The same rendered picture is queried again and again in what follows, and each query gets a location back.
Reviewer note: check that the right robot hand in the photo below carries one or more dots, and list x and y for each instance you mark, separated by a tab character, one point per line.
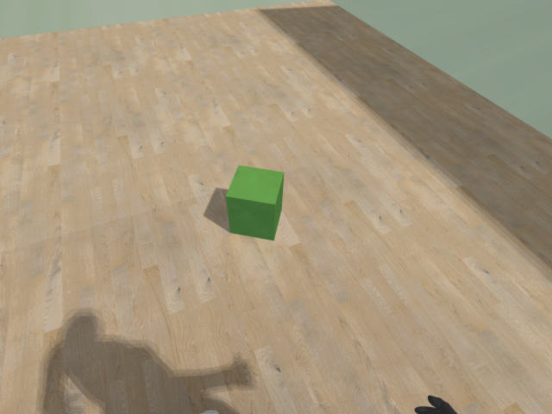
441	407

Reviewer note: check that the carton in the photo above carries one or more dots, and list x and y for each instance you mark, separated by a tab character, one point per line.
254	202

